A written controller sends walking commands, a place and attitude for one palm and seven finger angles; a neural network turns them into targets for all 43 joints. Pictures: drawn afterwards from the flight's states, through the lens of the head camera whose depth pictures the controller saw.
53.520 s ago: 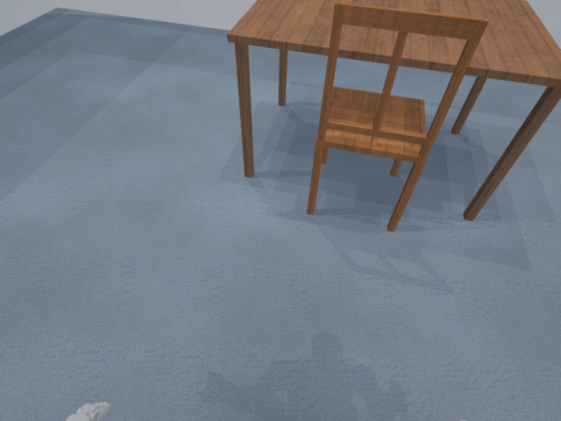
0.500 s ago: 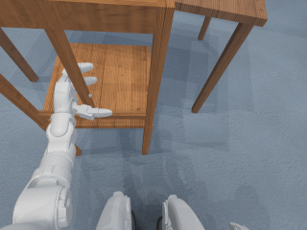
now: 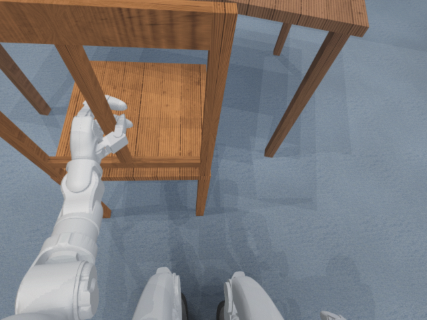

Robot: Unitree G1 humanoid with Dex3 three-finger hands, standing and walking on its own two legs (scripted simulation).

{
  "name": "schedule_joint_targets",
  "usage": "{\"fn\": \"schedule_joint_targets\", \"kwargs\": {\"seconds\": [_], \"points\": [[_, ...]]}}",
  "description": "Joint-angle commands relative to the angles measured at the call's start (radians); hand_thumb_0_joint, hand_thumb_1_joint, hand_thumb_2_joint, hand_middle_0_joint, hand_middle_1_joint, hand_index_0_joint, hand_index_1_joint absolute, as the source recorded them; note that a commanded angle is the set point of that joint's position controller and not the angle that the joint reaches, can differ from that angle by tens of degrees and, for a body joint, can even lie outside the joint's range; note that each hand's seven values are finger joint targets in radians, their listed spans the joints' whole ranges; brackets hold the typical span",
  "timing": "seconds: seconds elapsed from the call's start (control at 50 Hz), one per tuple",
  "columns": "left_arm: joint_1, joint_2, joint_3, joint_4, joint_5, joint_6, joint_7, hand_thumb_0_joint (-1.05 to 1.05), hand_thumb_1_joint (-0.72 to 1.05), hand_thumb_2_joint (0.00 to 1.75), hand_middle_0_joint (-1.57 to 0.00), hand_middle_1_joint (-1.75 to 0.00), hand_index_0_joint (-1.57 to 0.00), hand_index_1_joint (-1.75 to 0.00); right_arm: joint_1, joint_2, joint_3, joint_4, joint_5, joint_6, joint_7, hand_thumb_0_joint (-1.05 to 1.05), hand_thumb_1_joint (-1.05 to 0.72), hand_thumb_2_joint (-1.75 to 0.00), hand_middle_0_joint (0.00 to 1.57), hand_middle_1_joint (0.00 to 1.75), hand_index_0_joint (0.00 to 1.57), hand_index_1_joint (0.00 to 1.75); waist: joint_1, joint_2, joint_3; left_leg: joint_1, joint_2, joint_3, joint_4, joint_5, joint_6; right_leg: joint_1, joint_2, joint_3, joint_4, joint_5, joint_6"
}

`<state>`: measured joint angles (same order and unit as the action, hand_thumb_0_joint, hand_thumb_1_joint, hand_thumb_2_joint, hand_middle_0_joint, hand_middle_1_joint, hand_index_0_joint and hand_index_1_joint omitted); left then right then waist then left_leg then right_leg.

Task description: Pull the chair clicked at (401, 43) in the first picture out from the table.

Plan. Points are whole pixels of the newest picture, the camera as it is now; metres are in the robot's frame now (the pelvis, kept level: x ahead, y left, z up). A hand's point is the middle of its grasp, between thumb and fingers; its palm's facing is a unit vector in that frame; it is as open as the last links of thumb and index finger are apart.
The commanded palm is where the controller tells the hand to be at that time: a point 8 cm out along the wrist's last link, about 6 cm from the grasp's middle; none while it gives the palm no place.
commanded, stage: hook a spindle and tug to test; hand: left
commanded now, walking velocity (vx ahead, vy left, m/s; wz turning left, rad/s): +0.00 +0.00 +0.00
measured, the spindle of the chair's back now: (105, 118) +0.47 +0.18 +0.04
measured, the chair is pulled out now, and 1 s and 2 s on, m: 0.22 0.28 0.42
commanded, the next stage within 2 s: step backward, pulling the chair out in 0.50 s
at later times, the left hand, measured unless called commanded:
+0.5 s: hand (121, 155) +0.41 +0.15 +0.02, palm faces +0.02 -1.00 -0.02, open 5.2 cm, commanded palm +0.38 +0.20 +0.02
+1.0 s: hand (123, 163) +0.38 +0.14 +0.03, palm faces +0.02 -0.99 -0.11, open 5.3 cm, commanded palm +0.36 +0.20 +0.03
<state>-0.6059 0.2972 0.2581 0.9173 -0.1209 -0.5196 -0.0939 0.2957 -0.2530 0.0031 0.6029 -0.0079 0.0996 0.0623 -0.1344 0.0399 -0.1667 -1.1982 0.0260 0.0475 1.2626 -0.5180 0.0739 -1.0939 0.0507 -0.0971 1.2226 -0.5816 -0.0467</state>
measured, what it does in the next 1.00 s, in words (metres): rises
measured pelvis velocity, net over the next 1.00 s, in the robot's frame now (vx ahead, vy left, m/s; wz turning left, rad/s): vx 0.02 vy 0.01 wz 0.00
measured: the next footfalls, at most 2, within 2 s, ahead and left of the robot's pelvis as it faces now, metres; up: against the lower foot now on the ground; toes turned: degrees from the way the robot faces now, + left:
right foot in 1.98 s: -0.13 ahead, -0.16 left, +0.00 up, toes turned -5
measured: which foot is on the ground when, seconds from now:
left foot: down 0.00-1.00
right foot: down 0.00-1.00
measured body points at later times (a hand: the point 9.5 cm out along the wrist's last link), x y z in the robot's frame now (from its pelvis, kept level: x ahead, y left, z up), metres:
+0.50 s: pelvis +0.02 +0.00 +0.01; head +0.14 +0.01 +0.44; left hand +0.40 +0.21 +0.02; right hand +0.12 -0.26 -0.11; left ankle +0.03 +0.07 -0.62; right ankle -0.01 -0.10 -0.62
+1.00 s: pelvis +0.02 +0.01 +0.10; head +0.10 +0.02 +0.54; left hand +0.38 +0.20 +0.04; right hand +0.09 -0.26 -0.02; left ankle +0.03 +0.08 -0.62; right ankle -0.01 -0.10 -0.62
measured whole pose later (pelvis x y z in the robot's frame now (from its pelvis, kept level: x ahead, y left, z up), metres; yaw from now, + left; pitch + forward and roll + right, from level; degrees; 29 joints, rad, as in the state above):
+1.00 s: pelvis +0.02 +0.01 +0.10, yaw +0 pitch +11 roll -1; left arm -0.48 0.20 0.06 1.03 -0.08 -0.22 0.07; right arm 0.28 -0.26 0.00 0.62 0.05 0.14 -0.09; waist -0.08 0.00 -0.02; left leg -0.57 -0.02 0.10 0.67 -0.30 0.09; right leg -0.50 0.03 -0.02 0.65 -0.35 -0.01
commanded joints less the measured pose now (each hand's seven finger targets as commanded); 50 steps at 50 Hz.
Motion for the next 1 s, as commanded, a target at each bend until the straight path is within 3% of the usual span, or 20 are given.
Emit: {"fn": "schedule_joint_targets", "kwargs": {"seconds": [0.0,0.14,0.18,0.22,0.34,0.42,0.52,0.58,0.6,0.62,0.64,0.66,0.68,0.7,0.74,0.78,0.84,0.86,0.92,0.98], "points": [[-0.233,0.106,-0.033,-0.289,-0.002,-0.090,-0.011,0.00,0.90,0.90,-0.50,-1.45,-0.50,-1.45,0.099,-0.162,-0.067,-0.085,0.003,-0.023,-0.005,0.00,-0.90,-0.90,0.20,0.30,0.20,0.30,0.011,0.084,-0.496,0.547,0.003,-0.137,-0.129,0.449,-0.049,0.105,0.003,0.069,-0.149,0.385,0.008],[-0.136,0.095,-0.040,-0.369,-0.006,-0.087,0.004,0.00,0.90,0.90,-0.50,-1.45,-0.50,-1.45,0.092,-0.158,-0.070,-0.097,0.004,-0.030,-0.003,0.00,-0.90,-0.90,0.20,0.30,0.20,0.30,0.020,0.050,-0.477,0.530,0.001,-0.122,-0.135,0.482,-0.047,0.158,0.003,0.075,-0.155,0.442,0.013],[-0.102,0.085,-0.045,-0.419,-0.009,-0.091,0.004,0.00,0.90,0.90,-0.50,-1.45,-0.50,-1.45,0.086,-0.156,-0.075,-0.102,0.005,-0.039,-0.003,0.00,-0.90,-0.90,0.20,0.30,0.20,0.30,0.033,0.079,-0.505,0.574,0.005,-0.128,-0.135,0.522,-0.053,0.144,0.001,0.071,-0.146,0.450,0.011],[-0.044,0.085,-0.042,-0.433,-0.017,-0.084,0.005,0.00,0.90,0.90,-0.50,-1.45,-0.50,-1.45,0.081,-0.154,-0.074,-0.107,0.007,-0.041,-0.004,0.00,-0.90,-0.90,0.20,0.30,0.20,0.30,0.038,0.047,-0.487,0.554,0.002,-0.119,-0.139,0.531,-0.050,0.178,0.002,0.074,-0.154,0.479,0.013],[0.019,0.089,-0.041,-0.474,-0.025,-0.077,0.001,0.00,0.90,0.90,-0.50,-1.45,-0.50,-1.45,0.064,-0.149,-0.069,-0.110,0.010,-0.054,-0.010,0.00,-0.90,-0.90,0.20,0.30,0.20,0.30,0.044,0.043,-0.452,0.516,-0.002,-0.109,-0.139,0.513,-0.049,0.203,-0.002,0.081,-0.152,0.495,0.015],[0.047,0.047,-0.076,-0.507,-0.031,-0.078,0.002,0.00,0.90,0.90,-0.50,-1.45,-0.50,-1.45,0.053,-0.146,-0.071,-0.113,0.009,-0.062,-0.012,0.00,-0.90,-0.90,0.20,0.30,0.20,0.30,0.042,0.044,-0.465,0.554,0.001,-0.115,-0.136,0.545,-0.052,0.186,-0.004,0.076,-0.152,0.498,0.016],[-0.028,0.054,-0.086,-0.512,-0.019,-0.085,0.007,0.00,0.90,0.90,-0.50,-1.45,-0.50,-1.45,0.043,-0.151,-0.072,-0.101,0.007,-0.069,-0.020,0.00,-0.90,-0.90,0.20,0.30,0.20,0.30,0.030,0.066,-0.455,0.555,0.002,-0.125,-0.128,0.500,-0.055,0.140,-0.005,0.074,-0.145,0.446,0.014],[-0.064,0.044,-0.095,-0.481,-0.018,-0.083,0.010,0.00,0.90,0.90,-0.50,-1.45,-0.50,-1.45,0.038,-0.150,-0.071,-0.093,0.007,-0.072,-0.024,0.00,-0.90,-0.90,0.20,0.30,0.20,0.30,0.020,0.043,-0.451,0.540,0.000,-0.127,-0.122,0.472,-0.052,0.130,-0.005,0.073,-0.145,0.428,0.014],[-0.208,0.339,0.002,-0.699,0.078,0.035,0.113,0.00,0.90,0.90,-0.50,-1.45,-0.50,-1.45,0.083,-0.142,-0.064,-0.179,0.057,-0.003,-0.059,0.00,-0.90,-0.90,0.20,0.30,0.20,0.30,0.091,0.131,-0.717,0.836,0.015,-0.108,-0.327,0.456,-0.038,0.563,-0.076,0.180,-0.340,0.494,0.017],[-0.193,0.243,-0.054,-0.734,0.074,0.100,0.154,0.00,0.90,0.90,-0.50,-1.45,-0.50,-1.45,0.080,-0.118,-0.061,-0.213,0.069,0.007,-0.090,0.00,-0.90,-0.90,0.20,0.30,0.20,0.30,0.068,0.169,-0.665,0.892,-0.004,-0.099,-0.372,0.491,-0.032,0.605,-0.073,0.171,-0.396,0.620,0.028],[-0.096,0.199,-0.074,-0.662,0.081,0.164,0.180,0.00,0.90,0.90,-0.50,-1.45,-0.50,-1.45,0.055,-0.118,-0.050,-0.207,0.067,0.019,-0.110,0.00,-0.90,-0.90,0.20,0.30,0.20,0.30,0.066,0.161,-0.591,0.867,0.007,-0.107,-0.390,0.511,-0.029,0.580,-0.075,0.164,-0.411,0.650,0.037],[-0.041,0.139,-0.113,-0.592,0.078,0.213,0.197,0.00,0.90,0.90,-0.50,-1.45,-0.50,-1.45,0.042,-0.115,-0.039,-0.195,0.069,0.030,-0.123,0.00,-0.90,-0.90,0.20,0.30,0.20,0.30,0.064,0.093,-0.534,0.835,0.017,-0.118,-0.413,0.523,-0.021,0.585,-0.077,0.167,-0.433,0.682,0.053],[0.011,0.090,-0.156,-0.488,0.088,0.260,0.205,0.00,0.90,0.90,-0.50,-1.45,-0.50,-1.45,0.045,-0.114,-0.036,-0.169,0.069,0.042,-0.137,0.00,-0.90,-0.90,0.20,0.30,0.20,0.30,0.054,0.026,-0.412,0.783,0.032,-0.110,-0.436,0.505,-0.014,0.597,-0.085,0.158,-0.460,0.693,0.065],[-0.003,0.083,-0.167,-0.393,0.085,0.287,0.212,0.00,0.90,0.90,-0.50,-1.45,-0.50,-1.45,0.041,-0.128,-0.034,-0.143,0.071,0.051,-0.145,0.00,-0.90,-0.90,0.20,0.30,0.20,0.30,0.060,-0.015,-0.334,0.732,0.046,-0.124,-0.474,0.469,-0.011,0.608,-0.101,0.172,-0.487,0.675,0.082],[-0.044,0.067,-0.185,-0.215,0.089,0.315,0.221,0.00,0.90,0.90,-0.50,-1.45,-0.50,-1.45,0.060,-0.142,-0.035,-0.107,0.070,0.055,-0.158,0.00,-0.90,-0.90,0.20,0.30,0.20,0.30,0.059,-0.060,-0.261,0.733,0.065,-0.115,-0.512,0.520,-0.012,0.650,-0.122,0.175,-0.530,0.752,0.101],[-0.139,0.074,-0.189,-0.148,0.095,0.291,0.219,0.00,0.90,0.90,-0.50,-1.45,-0.50,-1.45,0.076,-0.144,-0.041,-0.081,0.067,0.052,-0.166,0.00,-0.90,-0.90,0.20,0.30,0.20,0.30,0.059,0.020,-0.276,0.827,0.082,-0.121,-0.551,0.655,-0.018,0.669,-0.134,0.166,-0.547,0.812,0.092],[-0.142,0.049,-0.208,-0.058,0.090,0.266,0.199,0.00,0.90,0.90,-0.50,-1.45,-0.50,-1.45,0.082,-0.141,-0.050,-0.055,0.063,0.044,-0.170,0.00,-0.90,-0.90,0.20,0.30,0.20,0.30,0.069,0.107,-0.264,0.942,0.128,-0.170,-0.600,0.800,-0.011,0.644,-0.117,0.154,-0.560,0.686,0.071],[-0.132,0.068,-0.191,-0.043,0.090,0.261,0.194,0.00,0.90,0.90,-0.50,-1.45,-0.50,-1.45,0.080,-0.148,-0.056,-0.051,0.061,0.040,-0.172,0.00,-0.90,-0.90,0.20,0.30,0.20,0.30,0.075,0.118,-0.254,0.973,0.141,-0.192,-0.615,0.857,-0.005,0.636,-0.105,0.150,-0.562,0.636,0.065],[-0.101,0.038,-0.213,-0.035,0.079,0.256,0.176,0.00,0.90,0.90,-0.50,-1.45,-0.50,-1.45,0.062,-0.140,-0.056,-0.045,0.054,0.021,-0.167,0.00,-0.90,-0.90,0.20,0.30,0.20,0.30,0.078,0.153,-0.224,1.040,0.185,-0.233,-0.677,0.916,0.001,0.615,-0.085,0.143,-0.558,0.419,0.044],[-0.072,0.054,-0.190,-0.067,0.081,0.244,0.170,0.00,0.90,0.90,-0.50,-1.45,-0.50,-1.45,0.046,-0.138,-0.060,-0.046,0.039,0.002,-0.163,0.00,-0.90,-0.90,0.20,0.30,0.20,0.30,0.085,0.168,-0.221,1.105,0.213,-0.251,-0.708,0.988,0.005,0.612,-0.079,0.146,-0.556,0.334,0.037]]}}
